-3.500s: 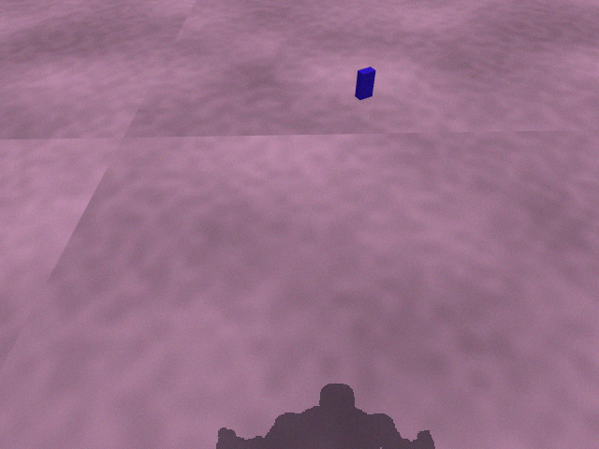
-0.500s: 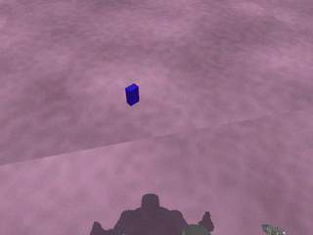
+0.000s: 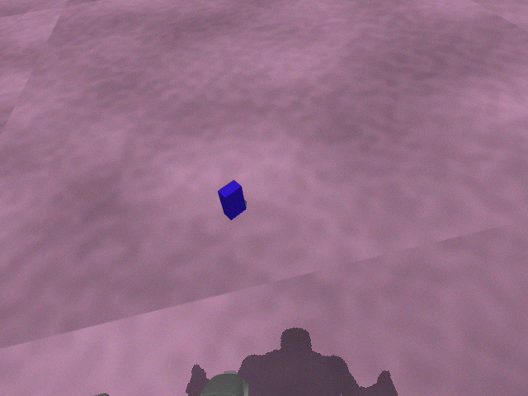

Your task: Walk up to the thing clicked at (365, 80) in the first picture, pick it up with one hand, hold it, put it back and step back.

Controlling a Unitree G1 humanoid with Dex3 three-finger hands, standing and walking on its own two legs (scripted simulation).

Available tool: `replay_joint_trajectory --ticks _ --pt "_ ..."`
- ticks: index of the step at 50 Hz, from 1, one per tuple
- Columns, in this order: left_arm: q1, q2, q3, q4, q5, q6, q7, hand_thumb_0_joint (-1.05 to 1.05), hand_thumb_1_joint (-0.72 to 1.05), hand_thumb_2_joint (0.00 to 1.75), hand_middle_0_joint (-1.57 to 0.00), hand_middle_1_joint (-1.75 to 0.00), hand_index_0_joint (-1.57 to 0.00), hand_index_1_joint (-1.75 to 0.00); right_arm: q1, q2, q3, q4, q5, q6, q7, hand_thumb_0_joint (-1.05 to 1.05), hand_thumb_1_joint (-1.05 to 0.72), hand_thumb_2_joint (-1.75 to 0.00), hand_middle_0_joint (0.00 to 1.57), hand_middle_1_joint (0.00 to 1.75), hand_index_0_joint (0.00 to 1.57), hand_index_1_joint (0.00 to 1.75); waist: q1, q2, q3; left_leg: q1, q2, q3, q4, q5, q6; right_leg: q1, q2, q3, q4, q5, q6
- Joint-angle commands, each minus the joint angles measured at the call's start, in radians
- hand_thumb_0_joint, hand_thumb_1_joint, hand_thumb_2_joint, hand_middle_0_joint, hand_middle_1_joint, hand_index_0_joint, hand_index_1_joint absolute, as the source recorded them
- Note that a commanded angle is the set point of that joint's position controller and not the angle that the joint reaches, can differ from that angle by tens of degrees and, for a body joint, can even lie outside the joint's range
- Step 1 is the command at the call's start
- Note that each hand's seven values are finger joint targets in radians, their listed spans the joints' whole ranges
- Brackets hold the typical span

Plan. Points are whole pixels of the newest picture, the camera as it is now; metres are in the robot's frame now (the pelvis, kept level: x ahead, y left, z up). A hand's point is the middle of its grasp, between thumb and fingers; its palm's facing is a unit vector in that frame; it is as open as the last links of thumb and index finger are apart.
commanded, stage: walk up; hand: left
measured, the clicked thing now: (232, 200) +1.02 +0.25 -0.69
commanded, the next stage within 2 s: none
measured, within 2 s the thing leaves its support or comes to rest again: neither
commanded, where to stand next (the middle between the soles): +0.66 +0.07 m, yaw -1 degrees
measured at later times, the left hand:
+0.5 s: hand (124, 322) +0.27 +0.32 -0.15, palm faces -0.07 -0.93 -0.35, open 7.4 cm
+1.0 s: hand (138, 249) +0.44 +0.34 -0.15, palm faces -0.02 -0.91 -0.40, open 7.4 cm
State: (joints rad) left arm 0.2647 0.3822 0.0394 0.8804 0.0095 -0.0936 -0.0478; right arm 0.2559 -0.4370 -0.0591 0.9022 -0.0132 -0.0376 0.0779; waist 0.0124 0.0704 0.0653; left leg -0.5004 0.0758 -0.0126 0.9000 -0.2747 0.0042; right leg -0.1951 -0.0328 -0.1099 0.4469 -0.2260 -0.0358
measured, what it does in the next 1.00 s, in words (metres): walks ahead: left foot, then right foot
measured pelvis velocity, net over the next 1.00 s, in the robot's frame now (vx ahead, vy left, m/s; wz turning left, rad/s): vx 0.41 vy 0.05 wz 0.01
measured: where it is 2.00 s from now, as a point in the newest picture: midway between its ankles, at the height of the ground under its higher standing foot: (272, 286)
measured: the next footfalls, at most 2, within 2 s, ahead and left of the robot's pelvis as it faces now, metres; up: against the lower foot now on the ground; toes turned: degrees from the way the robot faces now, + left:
left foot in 0.20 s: +0.25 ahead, +0.16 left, +0.00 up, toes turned +6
right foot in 0.62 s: +0.42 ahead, -0.11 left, +0.00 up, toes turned -5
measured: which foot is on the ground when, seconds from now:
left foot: up 0.00-0.18, down 0.20-0.64, up 0.66-0.98, down 1.00-1.00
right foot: down 0.00-0.20, up 0.22-0.60, down 0.62-1.00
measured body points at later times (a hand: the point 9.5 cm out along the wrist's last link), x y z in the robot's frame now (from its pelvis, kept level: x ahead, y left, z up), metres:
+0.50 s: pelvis +0.22 +0.04 +0.00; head +0.23 +0.05 +0.45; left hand +0.28 +0.37 -0.12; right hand +0.28 -0.28 -0.11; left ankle +0.21 +0.16 -0.74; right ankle +0.32 -0.11 -0.71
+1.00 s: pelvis +0.41 +0.05 -0.02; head +0.42 +0.05 +0.43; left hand +0.44 +0.38 -0.12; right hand +0.49 -0.28 -0.12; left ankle +0.50 +0.18 -0.74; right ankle +0.38 -0.10 -0.74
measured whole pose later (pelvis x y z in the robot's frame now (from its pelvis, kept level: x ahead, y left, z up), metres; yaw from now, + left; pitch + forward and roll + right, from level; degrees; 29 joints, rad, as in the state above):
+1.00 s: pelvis +0.41 +0.05 -0.02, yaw +0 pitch -2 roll -1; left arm 0.35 0.44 0.04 0.87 0.02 -0.07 -0.04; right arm 0.27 -0.43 -0.07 0.89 -0.03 -0.04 0.09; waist 0.03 0.03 0.05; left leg -0.41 0.09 0.05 0.61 -0.23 0.01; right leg -0.19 -0.07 -0.08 0.59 -0.37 0.01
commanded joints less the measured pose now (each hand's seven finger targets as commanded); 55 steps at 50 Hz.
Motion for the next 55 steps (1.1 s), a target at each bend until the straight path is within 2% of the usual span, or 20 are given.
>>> replay_joint_trajectory --ticks 1,6,9,10,11,13,16,24,27,30,32,33,36,39,46,50,51,52,53,55 --pt "0.019 0.307 0.094 -0.074 0.000 -0.031 0.013 0.00 0.90 0.90 -0.20 -0.30 -0.20 -0.30 -0.059 -0.154 -0.053 -0.082 -0.012 -0.026 0.008 0.00 -0.90 -0.90 0.20 0.30 0.20 0.30 0.033 -0.198 0.009 -0.021 0.047 0.019 -0.197 0.088 -0.011 0.001 -0.246 0.192 -0.242 -0.129 -0.184" --pt "0.033 0.321 0.089 -0.067 -0.003 -0.023 0.013 0.00 0.90 0.90 -0.20 -0.30 -0.20 -0.30 -0.101 -0.148 -0.061 -0.089 -0.005 -0.040 0.015 0.00 -0.90 -0.90 0.20 0.30 0.20 0.30 0.026 -0.184 -0.005 0.137 0.007 0.077 -0.313 0.135 0.020 -0.010 -0.236 0.144 -0.145 0.014 -0.148" --pt "0.036 0.275 0.065 -0.073 -0.003 -0.012 0.021 0.00 0.90 0.90 -0.20 -0.30 -0.20 -0.30 0.112 -0.208 -0.087 -0.027 -0.015 -0.051 -0.005 0.00 -0.90 -0.90 0.20 0.30 0.20 0.30 -0.091 -0.017 -0.116 0.470 -0.041 0.073 -0.404 0.074 0.073 -0.084 -0.148 0.045 0.255 0.282 -0.087" --pt "0.082 0.200 0.040 -0.086 -0.016 -0.009 0.023 0.00 0.90 0.90 -0.20 -0.30 -0.20 -0.30 0.228 -0.296 -0.117 -0.016 -0.034 -0.057 -0.021 0.00 -0.90 -0.90 0.20 0.30 0.20 0.30 -0.131 0.208 -0.197 0.635 0.155 -0.225 -0.486 -0.049 0.142 -0.265 -0.053 -0.006 0.585 0.121 -0.029" --pt "0.103 0.210 0.044 -0.086 -0.031 -0.002 0.030 0.00 0.90 0.90 -0.20 -0.30 -0.20 -0.30 0.212 -0.355 -0.128 -0.055 -0.012 -0.060 -0.028 0.00 -0.90 -0.90 0.20 0.30 0.20 0.30 -0.116 0.229 -0.194 0.717 0.353 -0.634 -0.631 -0.112 0.254 -0.493 0.086 0.043 0.712 -0.296 -0.008" --pt "0.041 0.278 0.043 -0.055 -0.021 0.004 0.037 0.00 0.90 0.90 -0.20 -0.30 -0.20 -0.30 0.112 -0.291 -0.106 -0.074 0.022 -0.051 -0.038 0.00 -0.90 -0.90 0.20 0.30 0.20 0.30 -0.077 0.004 -0.083 0.495 0.302 -0.425 -0.614 -0.019 0.250 -0.457 -0.018 0.202 0.784 -0.222 -0.019" --pt "0.134 0.258 0.049 0.000 -0.023 0.014 0.019 0.00 0.90 0.90 -0.20 -0.30 -0.20 -0.30 0.008 -0.222 -0.070 -0.092 0.022 -0.059 -0.041 0.00 -0.90 -0.90 0.20 0.30 0.20 0.30 -0.008 0.081 -0.018 0.325 0.204 -0.159 -0.640 0.039 0.190 -0.348 -0.085 0.170 0.613 -0.103 -0.003" --pt "-0.009 0.221 0.058 -0.031 0.002 0.014 -0.015 0.00 0.90 0.90 -0.20 -0.30 -0.20 -0.30 0.023 -0.249 -0.079 -0.123 0.006 -0.064 -0.030 0.00 -0.90 -0.90 0.20 0.30 0.20 0.30 -0.039 0.071 0.022 0.270 0.186 -0.071 -0.674 -0.058 0.222 -0.277 -0.088 0.073 0.243 0.039 0.031" --pt "-0.013 0.215 0.064 -0.022 0.001 0.003 -0.015 0.00 0.90 0.90 -0.20 -0.30 -0.20 -0.30 0.006 -0.240 -0.073 -0.134 0.009 -0.054 -0.030 0.00 -0.90 -0.90 0.20 0.30 0.20 0.30 -0.021 0.052 -0.002 0.263 0.164 -0.039 -0.588 0.002 0.196 -0.165 -0.046 0.046 0.154 0.070 0.023" --pt "0.155 0.264 0.090 0.028 0.008 -0.017 0.008 0.00 0.90 0.90 -0.20 -0.30 -0.20 -0.30 0.018 -0.175 -0.048 -0.149 0.009 -0.043 -0.032 0.00 -0.90 -0.90 0.20 0.30 0.20 0.30 0.072 -0.133 -0.113 0.161 0.072 0.069 -0.217 0.117 0.131 0.181 0.002 0.038 0.038 0.017 -0.006" --pt "0.238 0.418 0.124 0.012 -0.001 -0.027 0.029 0.00 0.90 0.90 -0.20 -0.30 -0.20 -0.30 0.065 -0.141 -0.029 -0.160 0.016 -0.038 -0.037 0.00 -0.90 -0.90 0.20 0.30 0.20 0.30 0.097 -0.365 -0.136 -0.179 -0.114 0.077 0.211 -0.259 0.044 0.337 -0.406 0.754 -0.217 -0.222 -0.176" --pt "0.179 0.399 0.113 -0.012 -0.013 -0.021 0.029 0.00 0.90 0.90 -0.20 -0.30 -0.20 -0.30 0.017 -0.214 -0.048 -0.140 0.005 -0.027 -0.048 0.00 -0.90 -0.90 0.20 0.30 0.20 0.30 0.083 -0.215 -0.083 -0.183 -0.035 -0.022 0.272 -0.264 0.037 0.233 -0.440 0.773 -0.195 -0.230 -0.251" --pt "0.062 0.316 0.088 -0.045 -0.015 -0.018 0.036 0.00 0.90 0.90 -0.20 -0.30 -0.20 -0.30 0.048 -0.191 -0.047 -0.092 0.019 -0.018 -0.038 0.00 -0.90 -0.90 0.20 0.30 0.20 0.30 0.018 -0.194 -0.010 -0.127 0.034 -0.058 0.184 -0.121 0.031 0.072 -0.290 0.419 -0.192 -0.146 -0.190" --pt "0.036 0.303 0.082 -0.066 -0.002 -0.020 0.029 0.00 0.90 0.90 -0.20 -0.30 -0.20 -0.30 0.093 -0.169 -0.052 -0.063 0.003 -0.010 -0.015 0.00 -0.90 -0.90 0.20 0.30 0.20 0.30 0.001 -0.257 -0.011 -0.015 0.020 0.012 0.018 -0.065 0.007 -0.036 -0.217 0.244 -0.190 -0.092 -0.178" --pt "0.037 0.332 0.088 -0.091 -0.001 -0.016 0.022 0.00 0.90 0.90 -0.20 -0.30 -0.20 -0.30 -0.017 -0.161 -0.064 -0.093 -0.009 -0.025 0.003 0.00 -0.90 -0.90 0.20 0.30 0.20 0.30 0.017 -0.226 -0.011 0.110 0.018 0.055 -0.238 0.053 -0.002 -0.102 -0.242 0.227 -0.157 -0.236 -0.172" --pt "0.019 0.249 0.050 -0.097 0.004 0.001 0.024 0.00 0.90 0.90 -0.20 -0.30 -0.20 -0.30 0.198 -0.225 -0.098 -0.020 -0.014 -0.044 -0.022 0.00 -0.90 -0.90 0.20 0.30 0.20 0.30 -0.118 0.022 -0.081 0.501 -0.030 0.041 -0.391 -0.097 0.034 -0.319 -0.128 0.097 0.268 -0.148 -0.090" --pt "0.071 0.153 0.025 -0.103 -0.002 0.001 0.020 0.00 0.90 0.90 -0.20 -0.30 -0.20 -0.30 0.247 -0.309 -0.116 -0.027 -0.025 -0.052 -0.035 0.00 -0.90 -0.90 0.20 0.30 0.20 0.30 -0.122 0.292 -0.091 0.566 0.206 -0.361 -0.566 -0.271 0.108 -0.467 -0.002 0.024 0.618 -0.228 -0.015" --pt "0.075 0.222 0.039 -0.089 -0.011 0.008 0.035 0.00 0.90 0.90 -0.20 -0.30 -0.20 -0.30 0.211 -0.358 -0.119 -0.067 0.000 -0.055 -0.037 0.00 -0.90 -0.90 0.20 0.30 0.20 0.30 -0.108 0.214 -0.063 0.519 0.359 -0.661 -0.694 -0.308 0.219 -0.561 0.053 0.104 0.709 -0.321 -0.014" --pt "0.029 0.282 0.048 -0.076 -0.006 0.011 0.044 0.00 0.90 0.90 -0.20 -0.30 -0.20 -0.30 0.164 -0.336 -0.115 -0.069 0.017 -0.050 -0.038 0.00 -0.90 -0.90 0.20 0.30 0.20 0.30 -0.086 0.080 0.001 0.412 0.358 -0.597 -0.664 -0.261 0.258 -0.547 -0.009 0.179 0.759 -0.279 -0.019" --pt "0.072 0.271 0.051 -0.037 -0.018 0.009 0.038 0.00 0.90 0.90 -0.20 -0.30 -0.20 -0.30 0.090 -0.260 -0.082 -0.094 0.009 -0.055 -0.047 0.00 -0.90 -0.90 0.20 0.30 0.20 0.30 -0.036 0.034 0.020 0.378 0.265 -0.363 -0.615 -0.025 0.228 -0.484 -0.054 0.200 0.691 -0.184 -0.013"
